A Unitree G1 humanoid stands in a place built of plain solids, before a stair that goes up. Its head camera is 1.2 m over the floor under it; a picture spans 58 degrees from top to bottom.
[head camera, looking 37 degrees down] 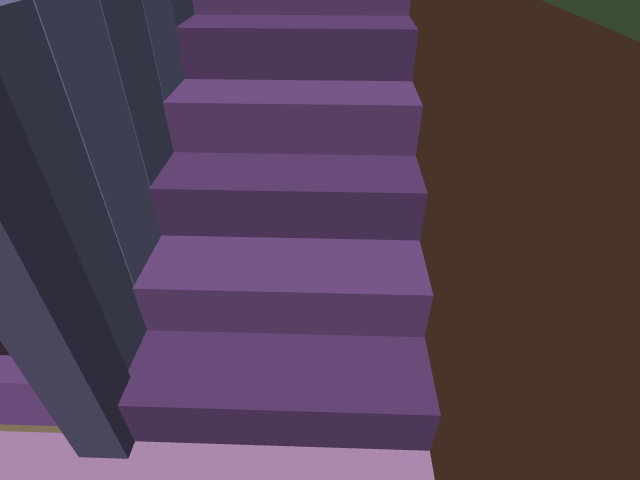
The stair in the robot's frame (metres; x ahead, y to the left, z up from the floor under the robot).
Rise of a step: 0.18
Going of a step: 0.25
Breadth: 0.85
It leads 2 degrees to the right of straight ahead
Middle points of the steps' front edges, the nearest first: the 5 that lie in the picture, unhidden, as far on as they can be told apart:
0.63 0.12 0.18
0.88 0.11 0.35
1.13 0.10 0.53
1.39 0.09 0.71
1.64 0.08 0.88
